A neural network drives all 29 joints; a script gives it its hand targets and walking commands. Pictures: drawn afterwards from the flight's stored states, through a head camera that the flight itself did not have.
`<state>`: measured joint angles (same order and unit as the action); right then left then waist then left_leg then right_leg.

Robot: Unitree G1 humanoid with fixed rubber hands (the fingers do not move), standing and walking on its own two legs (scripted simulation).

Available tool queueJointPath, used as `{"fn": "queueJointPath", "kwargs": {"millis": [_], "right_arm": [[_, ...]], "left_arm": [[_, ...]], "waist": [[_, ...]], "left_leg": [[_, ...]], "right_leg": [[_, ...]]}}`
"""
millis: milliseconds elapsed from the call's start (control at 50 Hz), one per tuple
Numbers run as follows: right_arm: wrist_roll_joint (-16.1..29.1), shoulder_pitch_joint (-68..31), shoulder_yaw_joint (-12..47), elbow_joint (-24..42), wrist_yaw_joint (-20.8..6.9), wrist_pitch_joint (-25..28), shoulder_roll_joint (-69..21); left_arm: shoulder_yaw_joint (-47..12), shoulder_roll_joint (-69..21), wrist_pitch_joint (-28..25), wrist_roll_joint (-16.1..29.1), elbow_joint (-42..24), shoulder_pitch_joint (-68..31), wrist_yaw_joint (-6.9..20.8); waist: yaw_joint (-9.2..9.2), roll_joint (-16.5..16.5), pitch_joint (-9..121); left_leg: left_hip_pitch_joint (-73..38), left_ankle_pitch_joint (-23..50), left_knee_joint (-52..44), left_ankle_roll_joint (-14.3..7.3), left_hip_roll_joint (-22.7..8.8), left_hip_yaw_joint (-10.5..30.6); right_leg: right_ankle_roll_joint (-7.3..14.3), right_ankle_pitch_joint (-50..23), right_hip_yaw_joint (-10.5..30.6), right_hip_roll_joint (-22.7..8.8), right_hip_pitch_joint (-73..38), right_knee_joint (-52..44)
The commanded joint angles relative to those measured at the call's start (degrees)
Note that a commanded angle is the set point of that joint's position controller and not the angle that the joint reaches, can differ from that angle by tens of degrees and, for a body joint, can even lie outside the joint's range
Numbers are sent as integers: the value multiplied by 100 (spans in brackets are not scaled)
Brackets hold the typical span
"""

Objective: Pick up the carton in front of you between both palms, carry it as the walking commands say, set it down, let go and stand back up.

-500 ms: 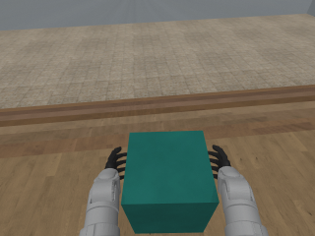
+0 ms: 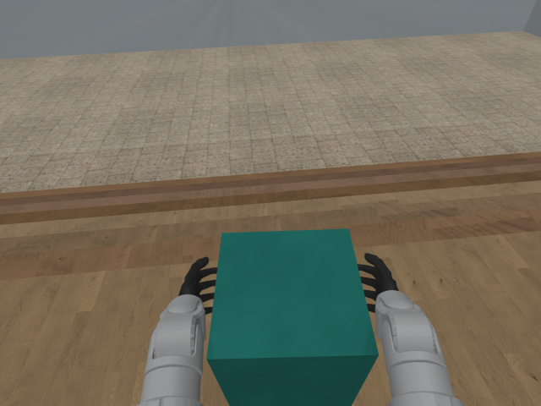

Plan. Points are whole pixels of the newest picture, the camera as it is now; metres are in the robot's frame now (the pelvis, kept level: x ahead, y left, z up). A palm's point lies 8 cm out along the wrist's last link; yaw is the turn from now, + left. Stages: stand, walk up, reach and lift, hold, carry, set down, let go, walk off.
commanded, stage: reach and lift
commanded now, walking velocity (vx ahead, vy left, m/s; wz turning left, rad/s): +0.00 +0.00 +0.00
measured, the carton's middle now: (288, 322) +0.30 +0.00 -0.04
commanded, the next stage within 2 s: hold in 0.18 s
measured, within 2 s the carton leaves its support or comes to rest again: neither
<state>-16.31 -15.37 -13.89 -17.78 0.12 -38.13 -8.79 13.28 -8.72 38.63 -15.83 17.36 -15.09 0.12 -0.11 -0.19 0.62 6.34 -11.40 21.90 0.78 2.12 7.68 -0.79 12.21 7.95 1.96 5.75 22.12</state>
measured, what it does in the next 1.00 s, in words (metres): stands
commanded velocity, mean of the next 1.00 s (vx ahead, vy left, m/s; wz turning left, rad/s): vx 0.04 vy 0.00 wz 0.00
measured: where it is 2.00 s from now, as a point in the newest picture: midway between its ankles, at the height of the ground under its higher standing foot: (287, 388)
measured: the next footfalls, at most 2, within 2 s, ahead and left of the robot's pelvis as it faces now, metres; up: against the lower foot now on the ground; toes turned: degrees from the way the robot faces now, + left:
left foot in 1.42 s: +0.16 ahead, +0.09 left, +0.00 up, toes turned +8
right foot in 1.74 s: +0.47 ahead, -0.13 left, +0.00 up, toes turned -11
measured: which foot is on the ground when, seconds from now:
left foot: down 0.00-1.00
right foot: down 0.00-1.00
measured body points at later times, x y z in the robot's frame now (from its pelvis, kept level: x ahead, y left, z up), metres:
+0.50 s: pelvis -0.01 +0.00 +0.00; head -0.06 +0.00 +0.45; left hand +0.29 +0.15 +0.04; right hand +0.29 -0.15 +0.04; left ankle +0.01 +0.13 -0.74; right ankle +0.00 -0.13 -0.74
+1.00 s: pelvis -0.01 +0.00 +0.00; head -0.05 +0.00 +0.45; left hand +0.30 +0.15 +0.04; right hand +0.30 -0.15 +0.04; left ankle +0.01 +0.13 -0.74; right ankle +0.00 -0.13 -0.74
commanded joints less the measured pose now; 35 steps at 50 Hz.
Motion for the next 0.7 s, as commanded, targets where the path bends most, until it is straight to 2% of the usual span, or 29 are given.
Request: {"fn": "queueJointPath", "kwargs": {"millis": [0,160,260,380,520,680], "right_arm": [[1441,-2603,3105,194,-1439,118,-5433],[1500,-2647,3178,350,-1440,7,-5423],[1702,-2581,3494,814,-1396,-193,-5427],[1507,-2577,3151,527,-1390,-398,-5194],[1551,-3058,3167,471,-1452,-346,-5354],[1508,-3201,3097,317,-1467,-326,-5356]], "left_arm": [[-3107,-5425,-151,1426,-234,-2631,1391],[-3157,-5406,-32,1465,-375,-2652,1396],[-3467,-5387,164,1661,-838,-2603,1381],[-3119,-5133,364,1473,-534,-2596,1371],[-3148,-5300,312,1506,-507,-3090,1425],[-3068,-5325,299,1458,-335,-3200,1435]], "waist": [[4,27,1432],[-4,13,1361],[3,0,1564],[9,-2,827],[11,23,1024],[5,13,1051]], "left_leg": [[-583,1393,-226,61,371,-389],[-612,1310,-282,56,375,-392],[-813,1609,-340,72,381,-365],[-543,721,-481,25,346,-415],[-550,518,-392,9,327,-429],[-557,422,-394,14,321,-437]], "right_leg": [[-44,-1358,-402,390,-288,-281],[-55,-1298,-398,391,-344,-328],[-85,-1639,-381,384,-566,-387],[-35,-736,-414,350,-323,-553],[-22,-533,-435,338,-272,-464],[-22,-412,-445,337,-232,-455]]}}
